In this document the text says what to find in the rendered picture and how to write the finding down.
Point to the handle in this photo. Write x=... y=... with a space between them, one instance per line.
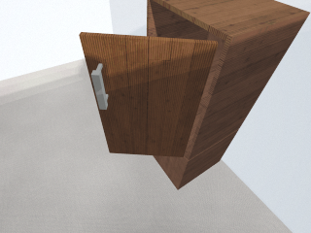
x=99 y=87

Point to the cupboard door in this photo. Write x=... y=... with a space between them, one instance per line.
x=154 y=87

